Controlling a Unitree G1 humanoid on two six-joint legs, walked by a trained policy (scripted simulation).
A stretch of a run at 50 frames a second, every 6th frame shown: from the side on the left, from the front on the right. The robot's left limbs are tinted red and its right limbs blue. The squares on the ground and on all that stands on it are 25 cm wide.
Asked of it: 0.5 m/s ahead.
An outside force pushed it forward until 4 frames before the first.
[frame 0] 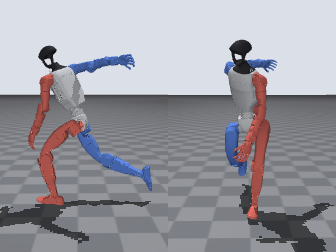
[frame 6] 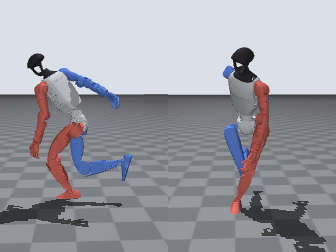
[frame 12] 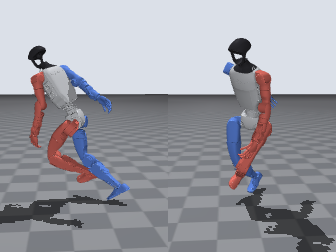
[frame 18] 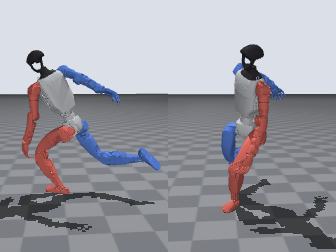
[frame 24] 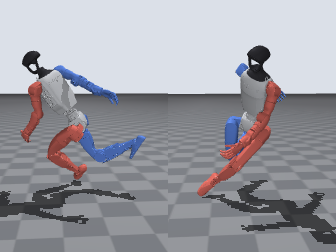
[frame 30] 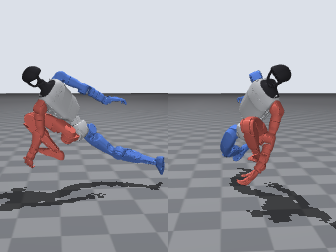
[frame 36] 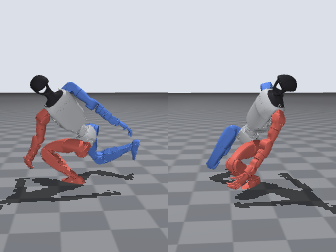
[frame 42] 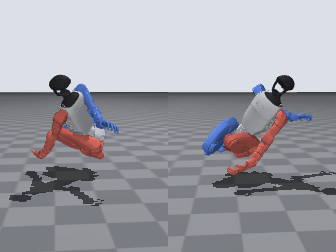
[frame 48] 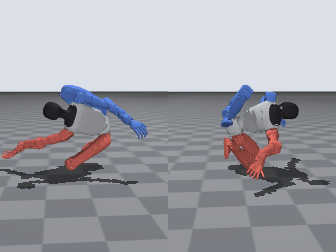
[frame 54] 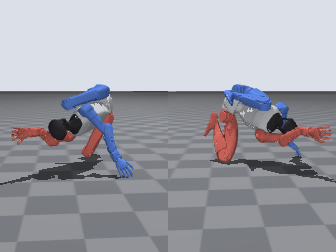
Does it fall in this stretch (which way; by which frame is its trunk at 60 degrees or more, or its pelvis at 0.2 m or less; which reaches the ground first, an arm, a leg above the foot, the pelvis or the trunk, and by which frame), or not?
yes: goes over forward and to its left; its trunk at 60 degrees or more by frame 48; the left leg reaches the ground first, by frame 36
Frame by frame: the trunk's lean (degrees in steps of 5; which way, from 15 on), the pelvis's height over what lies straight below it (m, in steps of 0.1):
0: 30 forward, 0.7
6: 40 forward, 0.7
12: 35 forward, 0.7
18: 30 forward, 0.6
24: 35 forward, 0.6
30: 50 forward and to its left, 0.5
36: 45 forward and to its left, 0.4
42: 40 forward and to its left, 0.3
48: 75 forward and to its left, 0.3
54: 105 forward and to its left, 0.4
